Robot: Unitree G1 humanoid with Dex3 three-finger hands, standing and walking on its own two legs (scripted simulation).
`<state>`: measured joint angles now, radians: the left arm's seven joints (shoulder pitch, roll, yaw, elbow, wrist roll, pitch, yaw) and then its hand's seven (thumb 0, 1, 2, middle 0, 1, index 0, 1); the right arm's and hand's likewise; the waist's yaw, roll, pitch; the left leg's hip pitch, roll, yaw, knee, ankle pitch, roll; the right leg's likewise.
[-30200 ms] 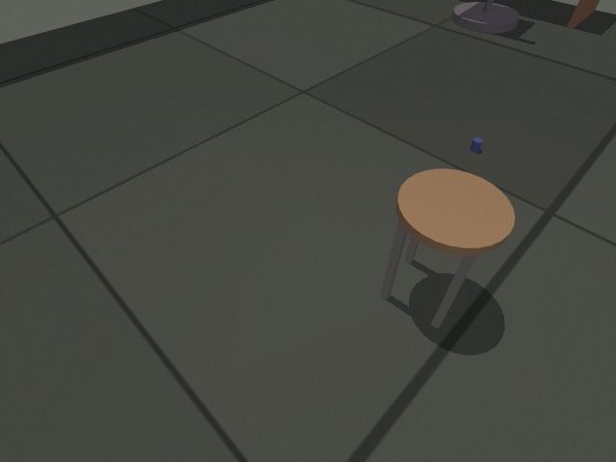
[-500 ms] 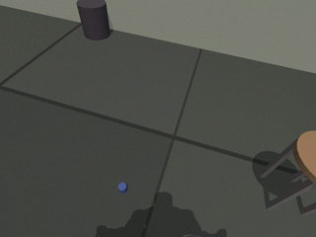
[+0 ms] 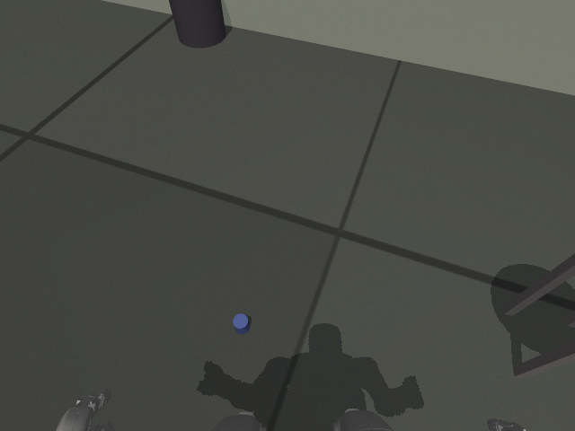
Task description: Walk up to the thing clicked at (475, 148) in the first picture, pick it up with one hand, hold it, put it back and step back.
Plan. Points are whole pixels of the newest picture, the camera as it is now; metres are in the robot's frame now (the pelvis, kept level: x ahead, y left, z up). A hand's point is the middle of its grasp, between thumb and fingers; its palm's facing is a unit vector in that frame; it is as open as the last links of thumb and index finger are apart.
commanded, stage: walk up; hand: left
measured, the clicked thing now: (241, 324) +0.50 +0.18 -0.72
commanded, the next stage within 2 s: none
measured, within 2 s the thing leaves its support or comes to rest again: neither
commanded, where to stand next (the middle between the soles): +0.08 -0.01 m, yaw -2 degrees
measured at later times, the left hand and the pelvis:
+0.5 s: hand out of the picture +0.07 +0.25 -0.13, palm faces +0.00 -0.94 -0.33, open 7.4 cm; pelvis -0.01 +0.00 +0.02, yaw +0 degrees
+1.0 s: hand out of the picture +0.08 +0.25 -0.12, palm faces -0.03 -0.92 -0.40, open 7.4 cm; pelvis +0.02 -0.02 +0.02, yaw +0 degrees
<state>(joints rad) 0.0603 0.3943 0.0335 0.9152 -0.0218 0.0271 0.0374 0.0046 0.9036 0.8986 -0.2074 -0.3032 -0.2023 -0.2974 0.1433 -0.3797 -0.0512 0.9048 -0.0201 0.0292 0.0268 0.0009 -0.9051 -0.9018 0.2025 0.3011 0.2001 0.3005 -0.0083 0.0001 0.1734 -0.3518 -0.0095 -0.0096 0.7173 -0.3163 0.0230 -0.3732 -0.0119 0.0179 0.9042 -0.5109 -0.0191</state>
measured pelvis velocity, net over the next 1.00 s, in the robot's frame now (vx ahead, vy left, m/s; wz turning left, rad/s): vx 0.02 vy -0.02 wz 0.00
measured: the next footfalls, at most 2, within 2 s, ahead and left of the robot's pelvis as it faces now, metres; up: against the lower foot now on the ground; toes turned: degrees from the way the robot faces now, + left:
none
